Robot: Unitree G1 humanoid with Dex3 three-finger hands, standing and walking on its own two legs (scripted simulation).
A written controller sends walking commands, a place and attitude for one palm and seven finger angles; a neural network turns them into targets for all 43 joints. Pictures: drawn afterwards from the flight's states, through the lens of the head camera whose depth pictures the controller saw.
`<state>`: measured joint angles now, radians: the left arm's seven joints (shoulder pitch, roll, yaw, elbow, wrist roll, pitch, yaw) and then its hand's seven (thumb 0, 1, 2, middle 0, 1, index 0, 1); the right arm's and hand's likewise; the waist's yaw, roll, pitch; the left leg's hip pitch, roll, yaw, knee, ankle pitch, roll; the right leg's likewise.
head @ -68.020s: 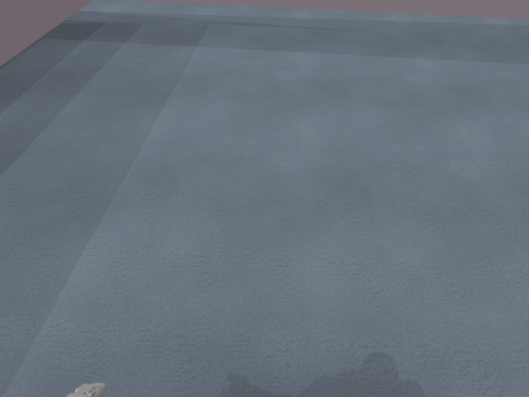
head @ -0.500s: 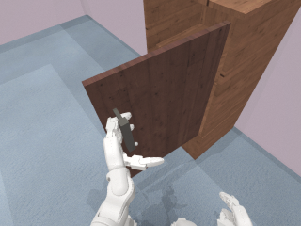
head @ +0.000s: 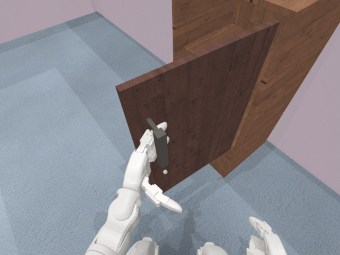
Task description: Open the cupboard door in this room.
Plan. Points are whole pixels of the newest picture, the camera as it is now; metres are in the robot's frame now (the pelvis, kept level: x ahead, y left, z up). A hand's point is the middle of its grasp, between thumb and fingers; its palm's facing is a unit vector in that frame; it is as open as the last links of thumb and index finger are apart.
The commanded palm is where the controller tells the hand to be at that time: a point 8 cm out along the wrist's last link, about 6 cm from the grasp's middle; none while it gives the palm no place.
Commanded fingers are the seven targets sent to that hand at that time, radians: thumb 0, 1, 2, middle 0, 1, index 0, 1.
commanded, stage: slide the hand sideways off the handle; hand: left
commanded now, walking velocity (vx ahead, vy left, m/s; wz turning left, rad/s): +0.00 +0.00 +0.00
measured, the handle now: (157, 143) +0.36 +0.05 +0.06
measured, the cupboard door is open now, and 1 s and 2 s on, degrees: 85 85 85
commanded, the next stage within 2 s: draw the hand back to the body in 0.98 s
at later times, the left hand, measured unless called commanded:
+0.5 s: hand (145, 189) +0.25 +0.07 +0.05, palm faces -0.12 -0.99 +0.00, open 16.2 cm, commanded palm +0.23 +0.13 +0.05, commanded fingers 0.00 -0.50 0.30 -0.15 -0.30 -0.15 -0.30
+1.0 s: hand (121, 202) +0.22 +0.11 +0.05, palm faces -0.08 -1.00 -0.04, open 16.3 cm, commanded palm +0.21 +0.17 +0.05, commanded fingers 0.00 -0.50 0.30 -0.15 -0.30 -0.15 -0.30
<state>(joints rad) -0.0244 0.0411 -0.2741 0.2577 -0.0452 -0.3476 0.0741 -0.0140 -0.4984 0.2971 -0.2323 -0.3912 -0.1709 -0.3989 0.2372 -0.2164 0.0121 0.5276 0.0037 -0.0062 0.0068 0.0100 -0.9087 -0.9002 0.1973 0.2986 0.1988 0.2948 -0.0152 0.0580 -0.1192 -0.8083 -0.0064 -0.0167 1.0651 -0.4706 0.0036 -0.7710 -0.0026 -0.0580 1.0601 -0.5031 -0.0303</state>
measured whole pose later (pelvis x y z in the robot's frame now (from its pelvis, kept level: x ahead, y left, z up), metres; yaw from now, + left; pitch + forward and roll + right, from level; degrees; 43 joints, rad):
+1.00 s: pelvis +0.01 -0.01 -0.01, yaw +0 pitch +14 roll -1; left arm 0.47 0.17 -0.04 -0.16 -0.17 -0.35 -0.13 -0.01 -0.50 0.30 -0.15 -0.30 -0.15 -0.30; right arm 0.26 -0.24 0.00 0.43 0.02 -0.05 -0.04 0.01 -0.91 -0.90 0.20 0.30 0.20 0.29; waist -0.01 0.05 -0.15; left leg -0.87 0.01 -0.04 1.16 -0.53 -0.02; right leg -0.83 0.02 -0.08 1.14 -0.56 -0.05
